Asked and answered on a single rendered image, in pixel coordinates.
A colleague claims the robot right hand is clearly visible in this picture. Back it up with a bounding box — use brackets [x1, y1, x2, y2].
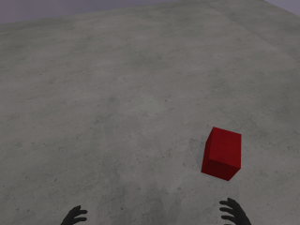
[219, 197, 251, 225]

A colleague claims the carton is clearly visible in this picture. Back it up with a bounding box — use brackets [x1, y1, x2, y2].
[201, 127, 242, 181]

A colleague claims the robot left hand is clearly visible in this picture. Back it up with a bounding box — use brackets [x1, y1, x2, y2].
[60, 205, 88, 225]

